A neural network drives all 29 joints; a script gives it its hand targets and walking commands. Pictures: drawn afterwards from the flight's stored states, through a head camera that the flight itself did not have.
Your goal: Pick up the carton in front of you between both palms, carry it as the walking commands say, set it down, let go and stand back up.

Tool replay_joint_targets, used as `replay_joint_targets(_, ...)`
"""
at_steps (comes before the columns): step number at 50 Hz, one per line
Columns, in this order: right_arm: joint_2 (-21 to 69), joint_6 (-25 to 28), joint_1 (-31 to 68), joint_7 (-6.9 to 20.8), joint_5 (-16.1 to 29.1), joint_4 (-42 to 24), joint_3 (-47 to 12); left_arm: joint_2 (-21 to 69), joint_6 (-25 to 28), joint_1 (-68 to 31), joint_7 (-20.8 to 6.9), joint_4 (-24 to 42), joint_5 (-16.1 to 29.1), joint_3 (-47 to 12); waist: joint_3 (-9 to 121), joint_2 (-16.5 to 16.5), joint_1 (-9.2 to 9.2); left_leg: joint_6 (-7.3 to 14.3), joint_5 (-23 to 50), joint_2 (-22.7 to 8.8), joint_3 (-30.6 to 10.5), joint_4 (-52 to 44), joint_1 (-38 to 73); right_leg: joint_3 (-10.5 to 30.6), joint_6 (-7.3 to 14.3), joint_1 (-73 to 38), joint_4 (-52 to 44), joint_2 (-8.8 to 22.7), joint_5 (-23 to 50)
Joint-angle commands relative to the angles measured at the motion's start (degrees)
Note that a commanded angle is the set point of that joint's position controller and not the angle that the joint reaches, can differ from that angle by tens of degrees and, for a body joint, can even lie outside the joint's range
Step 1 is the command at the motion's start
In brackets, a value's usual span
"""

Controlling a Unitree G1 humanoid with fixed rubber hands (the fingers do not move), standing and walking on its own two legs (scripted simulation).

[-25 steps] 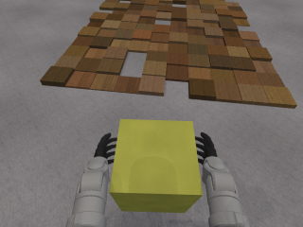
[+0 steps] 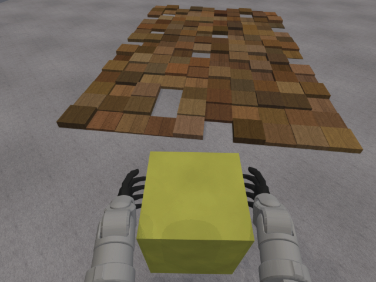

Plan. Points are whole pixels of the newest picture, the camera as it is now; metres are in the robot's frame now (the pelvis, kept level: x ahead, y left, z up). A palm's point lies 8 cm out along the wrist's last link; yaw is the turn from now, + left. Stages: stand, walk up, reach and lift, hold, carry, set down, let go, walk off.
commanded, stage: reach and lift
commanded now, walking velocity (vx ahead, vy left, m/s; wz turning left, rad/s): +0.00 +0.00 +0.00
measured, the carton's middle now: (192, 215) +0.31 +0.00 -0.05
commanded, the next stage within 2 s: hold in 0.66 s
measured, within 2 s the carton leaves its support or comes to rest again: neither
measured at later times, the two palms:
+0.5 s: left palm (126, 196) +0.31 +0.15 +0.04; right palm (261, 194) +0.31 -0.15 +0.04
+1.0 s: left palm (125, 197) +0.29 +0.15 +0.05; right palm (266, 196) +0.30 -0.15 +0.06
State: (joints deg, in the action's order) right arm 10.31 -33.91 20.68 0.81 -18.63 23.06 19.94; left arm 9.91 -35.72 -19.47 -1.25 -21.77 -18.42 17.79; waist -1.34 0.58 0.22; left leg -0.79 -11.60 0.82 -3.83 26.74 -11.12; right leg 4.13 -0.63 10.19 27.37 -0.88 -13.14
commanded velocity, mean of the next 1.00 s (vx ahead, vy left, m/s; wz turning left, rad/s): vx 0.00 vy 0.00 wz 0.00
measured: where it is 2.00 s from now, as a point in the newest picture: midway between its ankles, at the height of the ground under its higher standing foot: outside the picture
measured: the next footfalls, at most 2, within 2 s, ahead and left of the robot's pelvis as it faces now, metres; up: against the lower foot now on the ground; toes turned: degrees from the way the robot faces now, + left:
none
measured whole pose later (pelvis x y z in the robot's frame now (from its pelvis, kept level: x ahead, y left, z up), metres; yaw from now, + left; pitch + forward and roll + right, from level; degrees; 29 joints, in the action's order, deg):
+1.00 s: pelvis +0.01 +0.00 +0.01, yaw +0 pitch -8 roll +0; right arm 9.0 -43.0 16.1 0.5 -16.4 13.7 13.8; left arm 8.7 -44.7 -15.1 -0.8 -12.7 -16.1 11.8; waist -2.1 0.4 0.1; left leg -0.7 -9.8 0.5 -3.7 20.4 -2.5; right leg 4.4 -0.6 1.7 20.9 -0.8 -11.2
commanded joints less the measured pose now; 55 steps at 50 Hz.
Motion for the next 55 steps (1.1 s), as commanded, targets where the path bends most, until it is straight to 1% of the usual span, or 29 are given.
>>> replay_joint_targets(1, 54.73, 0.41, 28.85, 14.65, 12.72, 2.80, -31.44, 53.96, 2.25, -32.46, -13.67, 0.37, 13.20, -31.52, 15.61, -0.50, -0.09, 0.81, 1.89, 4.28, 0.66, -4.69, 7.64, -0.84, 0.96, -0.74, -6.04, -4.08, 1.86)
replay_joint_targets(7, 53.74, -0.21, 26.28, 14.44, 13.13, 0.82, -32.14, 53.55, 1.52, -29.25, -13.13, 2.06, 13.44, -31.98, 15.93, -0.57, 0.07, 0.57, 6.17, 4.43, 0.68, -5.54, 9.57, -0.84, 0.77, -2.49, -6.84, -4.44, 5.88)
replay_joint_targets(18, 52.77, -1.75, 20.35, 13.89, 14.69, -3.98, -34.06, 52.72, -0.07, -23.42, -12.48, 7.13, 15.06, -33.97, 16.19, -0.65, 0.05, 0.19, 13.76, 4.67, 0.33, -6.76, 12.50, -0.39, 0.32, -5.74, -8.00, -4.85, 13.34)
replay_joint_targets(25, 52.53, -2.75, 18.47, 13.57, 15.46, -6.47, -35.23, 52.00, -1.01, -21.71, -12.32, 9.68, 15.80, -34.99, 15.52, -0.49, 0.07, 0.16, 15.16, 4.85, 0.11, -7.25, 13.22, -0.11, 0.13, -6.83, -8.52, -4.85, 15.16)
replay_joint_targets(32, 52.45, -3.71, 18.71, 13.38, 15.78, -7.58, -35.63, 51.25, -1.86, -22.04, -12.40, 10.77, 16.08, -35.20, 14.49, -0.22, 0.20, 0.31, 13.57, 4.90, 0.17, -7.57, 13.03, -0.01, 0.00, -7.02, -8.89, -4.71, 14.16)
replay_joint_targets(34, 52.81, -4.06, 18.85, 13.28, 16.35, -8.91, -36.71, 51.44, -2.16, -22.41, -12.49, 11.99, 16.81, -36.42, 15.16, -0.13, -0.03, 0.33, 13.93, 4.95, 0.14, -7.58, 13.46, 0.05, -0.07, -7.55, -9.02, -4.66, 14.83)
replay_joint_targets(37, 52.95, -5.36, 17.83, 12.87, 17.98, -12.70, -39.43, 51.63, -3.40, -21.84, -12.30, 15.74, 18.71, -39.41, 17.19, -0.15, -0.51, 0.19, 16.84, 5.01, -0.21, -7.86, 15.05, 0.31, -0.22, -9.50, -9.37, -4.61, 18.23)
replay_joint_targets(38, 52.39, -6.01, 17.21, 12.69, 18.10, -13.34, -39.51, 51.10, -4.05, -21.25, -12.14, 16.33, 18.78, -39.42, 16.88, -0.21, -0.51, 0.16, 17.00, 5.00, -0.28, -8.16, 15.14, 0.37, -0.21, -9.91, -9.59, -4.59, 18.48)
replay_joint_targets(39, 51.64, -6.71, 16.50, 12.52, 17.93, -13.34, -39.17, 50.46, -4.73, -20.54, -11.93, 16.32, 18.52, -39.07, 15.71, -0.25, -0.53, 0.17, 16.19, 4.98, -0.27, -8.54, 14.95, 0.41, -0.15, -9.84, -9.94, -4.54, 17.65)
replay_joint_targets(41, 50.03, -7.81, 15.90, 12.35, 17.06, -12.32, -37.55, 48.96, -5.81, -19.68, -11.65, 15.24, 17.37, -37.26, 12.07, -0.28, -0.32, 0.31, 12.40, 4.90, -0.06, -9.37, 13.76, 0.28, 0.02, -8.75, -10.69, -4.47, 13.62)
replay_joint_targets(43, 49.20, -8.30, 16.84, 12.53, 16.20, -10.94, -35.96, 48.20, -6.30, -20.23, -11.66, 13.71, 16.31, -35.44, 8.97, -0.18, -0.11, 0.55, 7.96, 4.75, 0.23, -9.84, 12.39, 0.00, 0.16, -7.28, -11.14, -4.36, 9.06)
replay_joint_targets(45, 49.56, -8.33, 18.84, 12.90, 16.21, -10.63, -35.75, 48.68, -6.31, -21.90, -11.92, 13.16, 16.27, -35.07, 8.47, -0.12, 0.00, 0.74, 5.74, 4.56, 0.37, -9.73, 11.92, -0.23, 0.26, -6.52, -11.10, -4.24, 6.76)
replay_joint_targets(49, 50.88, -7.87, 22.46, 13.49, 16.67, -10.52, -36.40, 50.17, -5.90, -25.51, -12.41, 13.05, 16.79, -35.64, 10.57, -0.27, 0.02, 0.84, 5.09, 4.38, 0.44, -8.93, 12.34, -0.36, 0.43, -6.18, -10.43, -4.20, 5.83)
replay_joint_targets(55, 51.10, -7.43, 24.47, 13.70, 16.22, -8.65, -35.76, 50.89, -5.64, -27.81, -12.58, 11.47, 16.67, -35.47, 11.40, -0.46, -0.24, 0.70, 3.16, 4.26, 0.58, -8.70, 12.34, -0.53, 0.58, -5.42, -10.17, -4.15, 3.76)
